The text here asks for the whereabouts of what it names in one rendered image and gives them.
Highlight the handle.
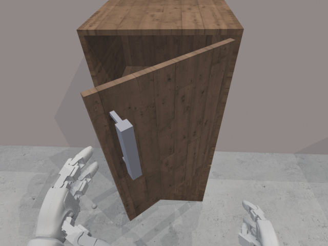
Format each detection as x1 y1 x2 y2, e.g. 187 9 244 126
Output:
110 111 142 180

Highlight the robot right hand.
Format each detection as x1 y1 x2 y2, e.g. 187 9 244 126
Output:
239 200 280 246

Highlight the robot left hand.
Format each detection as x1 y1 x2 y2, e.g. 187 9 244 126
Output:
35 146 111 246

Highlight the cupboard door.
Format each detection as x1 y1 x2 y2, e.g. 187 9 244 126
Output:
80 38 235 221

